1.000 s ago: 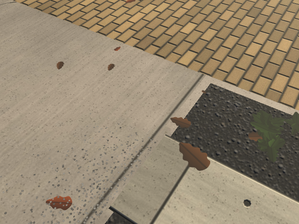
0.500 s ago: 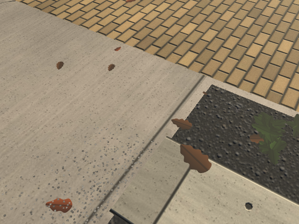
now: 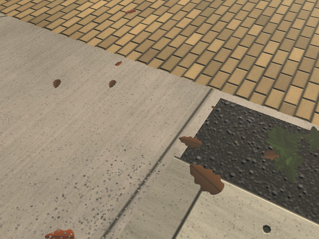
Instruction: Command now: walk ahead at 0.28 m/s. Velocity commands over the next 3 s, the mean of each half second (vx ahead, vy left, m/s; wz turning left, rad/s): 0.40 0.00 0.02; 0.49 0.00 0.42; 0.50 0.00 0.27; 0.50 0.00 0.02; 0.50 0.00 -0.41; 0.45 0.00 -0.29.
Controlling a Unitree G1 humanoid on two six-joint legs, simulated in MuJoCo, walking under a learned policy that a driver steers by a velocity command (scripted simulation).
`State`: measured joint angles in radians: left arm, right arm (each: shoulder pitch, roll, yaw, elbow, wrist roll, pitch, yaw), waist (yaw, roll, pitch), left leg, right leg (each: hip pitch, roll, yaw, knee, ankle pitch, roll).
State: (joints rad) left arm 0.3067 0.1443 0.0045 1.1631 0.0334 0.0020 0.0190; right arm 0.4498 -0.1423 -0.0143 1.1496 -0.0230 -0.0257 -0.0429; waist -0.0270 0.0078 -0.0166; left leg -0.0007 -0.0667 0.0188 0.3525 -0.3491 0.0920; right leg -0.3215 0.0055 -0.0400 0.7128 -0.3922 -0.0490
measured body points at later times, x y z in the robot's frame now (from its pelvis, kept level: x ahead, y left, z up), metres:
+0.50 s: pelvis +0.22 -0.07 +0.01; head +0.23 -0.07 +0.46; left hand +0.16 +0.16 -0.14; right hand +0.32 -0.30 -0.14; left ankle +0.30 +0.07 -0.67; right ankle +0.16 -0.13 -0.74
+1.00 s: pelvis +0.51 +0.00 +0.00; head +0.54 +0.01 +0.45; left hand +0.59 +0.27 -0.12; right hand +0.58 -0.26 -0.13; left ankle +0.49 +0.03 -0.74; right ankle +0.63 -0.16 -0.66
